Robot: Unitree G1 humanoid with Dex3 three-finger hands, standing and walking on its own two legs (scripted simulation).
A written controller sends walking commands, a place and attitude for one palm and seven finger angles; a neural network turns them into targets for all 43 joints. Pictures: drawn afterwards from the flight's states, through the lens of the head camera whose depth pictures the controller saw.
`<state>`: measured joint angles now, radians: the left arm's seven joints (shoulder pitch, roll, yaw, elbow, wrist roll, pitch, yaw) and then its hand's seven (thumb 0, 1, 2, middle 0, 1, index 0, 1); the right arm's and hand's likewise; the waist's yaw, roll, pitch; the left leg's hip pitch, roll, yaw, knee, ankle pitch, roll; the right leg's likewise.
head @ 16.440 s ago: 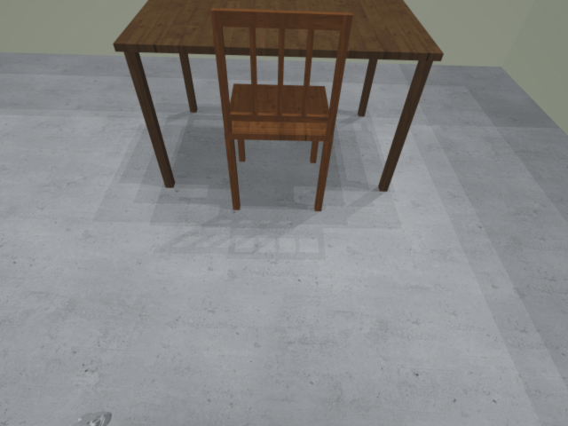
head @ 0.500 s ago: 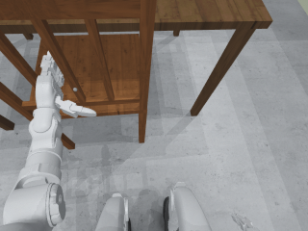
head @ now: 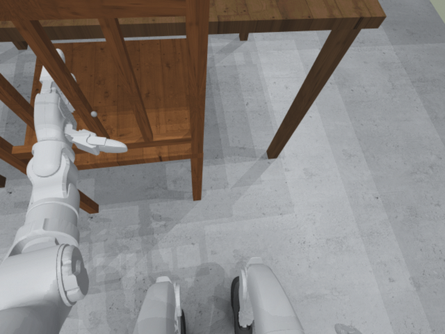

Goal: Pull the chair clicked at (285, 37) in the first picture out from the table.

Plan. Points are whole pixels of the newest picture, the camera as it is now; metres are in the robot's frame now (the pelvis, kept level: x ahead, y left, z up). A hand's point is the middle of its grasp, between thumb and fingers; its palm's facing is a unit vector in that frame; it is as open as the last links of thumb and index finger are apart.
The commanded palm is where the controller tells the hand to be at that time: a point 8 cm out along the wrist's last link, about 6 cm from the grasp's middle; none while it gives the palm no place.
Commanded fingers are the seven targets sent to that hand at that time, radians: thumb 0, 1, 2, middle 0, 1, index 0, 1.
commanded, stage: push the fingers through the gap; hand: left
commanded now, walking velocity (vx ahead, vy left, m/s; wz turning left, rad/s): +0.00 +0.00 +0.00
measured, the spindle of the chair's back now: (76, 98) +0.51 +0.22 +0.04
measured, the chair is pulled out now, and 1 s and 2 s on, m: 0.00 0.00 0.02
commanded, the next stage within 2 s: hook a spindle and tug to test in 0.14 s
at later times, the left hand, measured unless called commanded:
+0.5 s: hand (95, 112) +0.49 +0.19 +0.03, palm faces +0.08 -1.00 -0.04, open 16.2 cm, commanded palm +0.46 +0.23 +0.03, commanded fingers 0.00 -0.50 0.30 -0.31 -0.85 -0.31 -0.85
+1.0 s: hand (93, 112) +0.49 +0.19 +0.03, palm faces +0.08 -1.00 -0.04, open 7.6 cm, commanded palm +0.46 +0.23 +0.03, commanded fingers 0.00 0.84 0.88 -0.50 -1.45 -0.50 -1.45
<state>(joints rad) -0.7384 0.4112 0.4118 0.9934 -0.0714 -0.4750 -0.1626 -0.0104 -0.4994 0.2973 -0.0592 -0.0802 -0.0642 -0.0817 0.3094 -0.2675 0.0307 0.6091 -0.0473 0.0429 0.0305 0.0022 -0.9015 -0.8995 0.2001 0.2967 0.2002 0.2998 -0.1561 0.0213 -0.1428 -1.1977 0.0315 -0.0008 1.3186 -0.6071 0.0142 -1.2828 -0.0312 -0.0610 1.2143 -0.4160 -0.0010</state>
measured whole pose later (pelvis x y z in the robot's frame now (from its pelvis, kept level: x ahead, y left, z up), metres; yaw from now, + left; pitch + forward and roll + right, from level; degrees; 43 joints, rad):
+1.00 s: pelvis +0.00 +0.00 +0.00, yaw +0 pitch +28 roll -3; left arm -0.73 0.40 0.39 0.98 -0.08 -0.49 -0.14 0.00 0.31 0.65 -0.48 -1.40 -0.47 -1.40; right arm 0.30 -0.26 0.03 0.60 -0.05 0.05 0.03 0.00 -0.90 -0.90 0.20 0.30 0.20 0.30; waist -0.16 0.02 -0.15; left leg -1.18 0.03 -0.01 1.31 -0.61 0.02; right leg -1.26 -0.03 -0.06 1.20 -0.42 0.00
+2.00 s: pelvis +0.04 +0.01 +0.07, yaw +1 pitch +19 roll -1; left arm -0.51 0.28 0.22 0.77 -0.06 -0.21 0.06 0.02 0.75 0.80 -0.38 -1.26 -0.42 -1.45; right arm 0.25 -0.21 0.01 0.56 0.04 0.12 -0.06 0.00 -0.90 -0.90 0.20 0.30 0.20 0.30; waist -0.11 0.01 -0.04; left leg -0.78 0.00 0.01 0.96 -0.51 0.03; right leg -0.87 -0.05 -0.05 0.91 -0.37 0.02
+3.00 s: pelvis -0.05 -0.01 +0.11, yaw +1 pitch +6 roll +1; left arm -0.50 0.19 0.06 1.05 -0.06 -0.24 0.12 0.01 0.71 0.79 -0.33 -1.13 -0.50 -1.45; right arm 0.25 -0.28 0.00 0.71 0.08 0.00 -0.12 0.00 -0.90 -0.90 0.20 0.30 0.20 0.30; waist -0.08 0.00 0.09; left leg -0.50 0.00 0.03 0.63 -0.24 0.00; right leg -0.57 -0.04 -0.05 0.54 -0.07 -0.01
